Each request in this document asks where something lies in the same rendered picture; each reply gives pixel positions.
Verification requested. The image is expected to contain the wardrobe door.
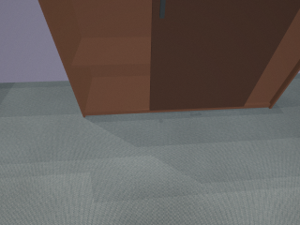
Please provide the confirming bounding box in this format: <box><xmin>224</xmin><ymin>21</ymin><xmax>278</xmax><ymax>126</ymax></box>
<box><xmin>246</xmin><ymin>8</ymin><xmax>300</xmax><ymax>103</ymax></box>
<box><xmin>149</xmin><ymin>0</ymin><xmax>300</xmax><ymax>111</ymax></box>

